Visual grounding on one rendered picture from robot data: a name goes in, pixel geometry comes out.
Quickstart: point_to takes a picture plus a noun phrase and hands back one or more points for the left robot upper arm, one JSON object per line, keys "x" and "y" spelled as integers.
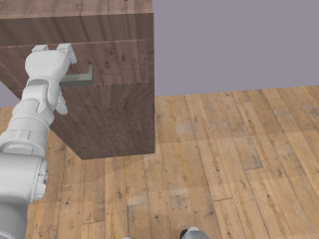
{"x": 23, "y": 179}

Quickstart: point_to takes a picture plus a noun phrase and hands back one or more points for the left robot forearm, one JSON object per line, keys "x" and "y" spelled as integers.
{"x": 30, "y": 122}

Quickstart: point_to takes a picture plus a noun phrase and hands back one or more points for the cabinet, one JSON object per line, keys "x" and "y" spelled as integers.
{"x": 103, "y": 120}

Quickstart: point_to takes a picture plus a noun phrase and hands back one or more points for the drawer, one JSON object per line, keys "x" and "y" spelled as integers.
{"x": 114, "y": 62}

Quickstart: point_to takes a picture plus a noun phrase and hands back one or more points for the left robot hand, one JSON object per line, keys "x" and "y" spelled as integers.
{"x": 53, "y": 64}

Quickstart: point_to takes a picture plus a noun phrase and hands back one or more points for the handle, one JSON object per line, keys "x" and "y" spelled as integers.
{"x": 78, "y": 80}

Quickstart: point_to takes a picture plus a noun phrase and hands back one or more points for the right robot shin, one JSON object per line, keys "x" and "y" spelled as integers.
{"x": 192, "y": 229}

